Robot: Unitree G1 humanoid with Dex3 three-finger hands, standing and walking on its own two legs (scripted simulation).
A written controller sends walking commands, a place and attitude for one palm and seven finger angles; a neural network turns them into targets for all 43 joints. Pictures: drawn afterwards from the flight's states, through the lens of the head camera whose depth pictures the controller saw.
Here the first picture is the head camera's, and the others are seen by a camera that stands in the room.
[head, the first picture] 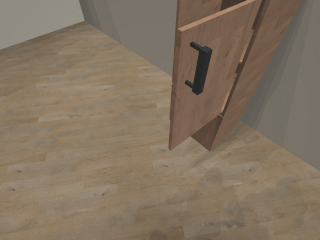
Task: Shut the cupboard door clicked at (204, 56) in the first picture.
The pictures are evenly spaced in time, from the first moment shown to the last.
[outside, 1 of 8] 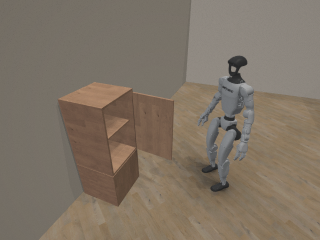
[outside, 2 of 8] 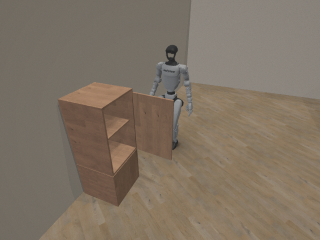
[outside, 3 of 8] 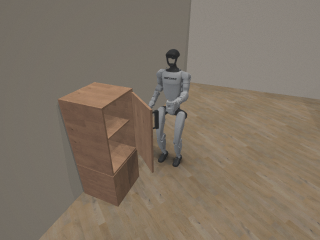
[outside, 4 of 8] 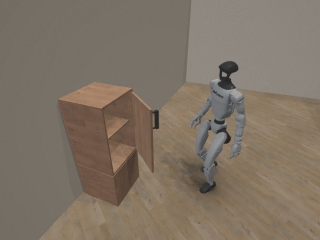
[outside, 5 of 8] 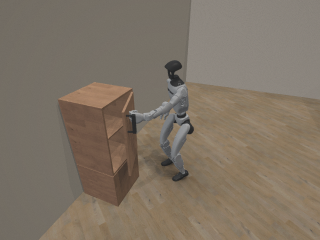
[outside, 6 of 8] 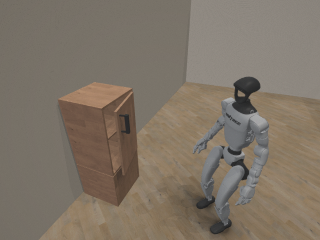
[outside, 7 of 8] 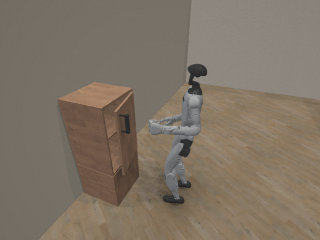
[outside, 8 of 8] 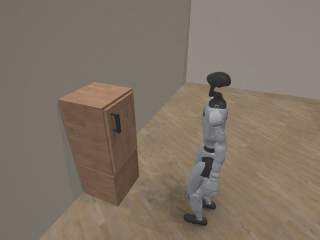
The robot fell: no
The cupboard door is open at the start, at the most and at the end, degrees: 86 86 0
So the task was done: yes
